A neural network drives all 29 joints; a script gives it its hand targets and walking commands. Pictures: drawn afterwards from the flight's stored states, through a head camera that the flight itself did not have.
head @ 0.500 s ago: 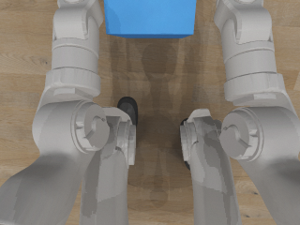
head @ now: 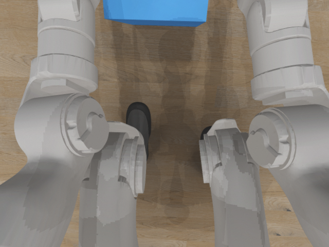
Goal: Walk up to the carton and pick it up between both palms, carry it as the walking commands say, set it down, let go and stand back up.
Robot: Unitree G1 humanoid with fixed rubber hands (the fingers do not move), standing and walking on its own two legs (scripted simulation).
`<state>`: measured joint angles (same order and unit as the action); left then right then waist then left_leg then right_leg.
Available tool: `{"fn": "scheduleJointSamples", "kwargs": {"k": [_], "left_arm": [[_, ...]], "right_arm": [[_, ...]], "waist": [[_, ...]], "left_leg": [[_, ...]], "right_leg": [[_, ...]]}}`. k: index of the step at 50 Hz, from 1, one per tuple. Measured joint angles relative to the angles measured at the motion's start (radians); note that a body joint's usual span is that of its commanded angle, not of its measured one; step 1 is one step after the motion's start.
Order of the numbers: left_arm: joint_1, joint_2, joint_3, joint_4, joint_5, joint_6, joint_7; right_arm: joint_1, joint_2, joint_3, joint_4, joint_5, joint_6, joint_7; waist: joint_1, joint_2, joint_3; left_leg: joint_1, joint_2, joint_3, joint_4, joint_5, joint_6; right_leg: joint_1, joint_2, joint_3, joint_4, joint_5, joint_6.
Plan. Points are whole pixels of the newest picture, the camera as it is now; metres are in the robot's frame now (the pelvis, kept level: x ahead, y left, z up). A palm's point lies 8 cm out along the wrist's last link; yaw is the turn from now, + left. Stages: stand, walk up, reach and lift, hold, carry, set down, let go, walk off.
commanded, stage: set down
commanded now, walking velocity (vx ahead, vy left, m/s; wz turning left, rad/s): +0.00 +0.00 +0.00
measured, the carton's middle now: out of the picture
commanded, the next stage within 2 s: none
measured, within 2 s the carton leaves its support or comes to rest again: rests again in 0.16 s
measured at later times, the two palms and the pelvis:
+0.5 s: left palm out of the picture +0.55 +0.18 -0.21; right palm out of the picture +0.56 -0.08 -0.21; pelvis +0.00 +0.00 +0.00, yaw +0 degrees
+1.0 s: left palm out of the picture +0.55 +0.18 -0.22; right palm out of the picture +0.56 -0.08 -0.22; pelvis +0.00 +0.00 -0.01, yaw +0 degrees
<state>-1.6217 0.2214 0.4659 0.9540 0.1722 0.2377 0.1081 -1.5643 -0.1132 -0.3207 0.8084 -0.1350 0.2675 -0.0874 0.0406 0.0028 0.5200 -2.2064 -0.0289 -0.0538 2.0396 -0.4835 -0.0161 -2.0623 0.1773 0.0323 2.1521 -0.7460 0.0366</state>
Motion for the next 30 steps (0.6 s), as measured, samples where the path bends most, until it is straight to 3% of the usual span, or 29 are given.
{"fn": "scheduleJointSamples", "kwargs": {"k": [30], "left_arm": [[0.007,0.019,0.000,0.054,-0.009,-0.028,-0.044]], "right_arm": [[0.008,-0.018,0.018,0.050,0.009,-0.025,0.019]], "waist": [[0.002,0.004,0.002]], "left_leg": [[-0.005,0.003,0.000,0.014,-0.008,0.000]], "right_leg": [[-0.017,0.008,0.002,0.019,0.002,0.000]]}}
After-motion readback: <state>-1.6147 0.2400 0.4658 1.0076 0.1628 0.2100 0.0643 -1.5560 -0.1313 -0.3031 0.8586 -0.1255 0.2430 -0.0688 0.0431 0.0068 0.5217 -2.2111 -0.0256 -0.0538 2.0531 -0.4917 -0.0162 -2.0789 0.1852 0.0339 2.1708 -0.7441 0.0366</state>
